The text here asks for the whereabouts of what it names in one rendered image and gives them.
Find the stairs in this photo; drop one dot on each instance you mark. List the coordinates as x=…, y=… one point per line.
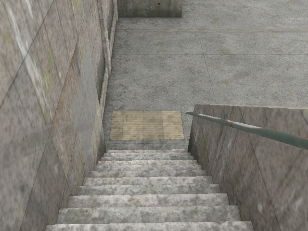
x=149, y=190

